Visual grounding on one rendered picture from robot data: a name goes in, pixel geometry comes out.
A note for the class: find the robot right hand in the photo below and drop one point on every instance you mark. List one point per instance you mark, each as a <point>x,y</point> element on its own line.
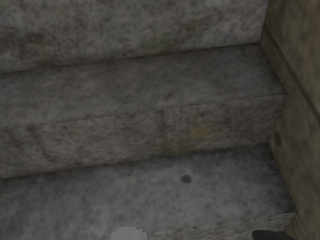
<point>270,235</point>

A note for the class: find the robot left thigh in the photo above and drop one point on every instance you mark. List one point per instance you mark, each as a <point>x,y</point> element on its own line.
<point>128,233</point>

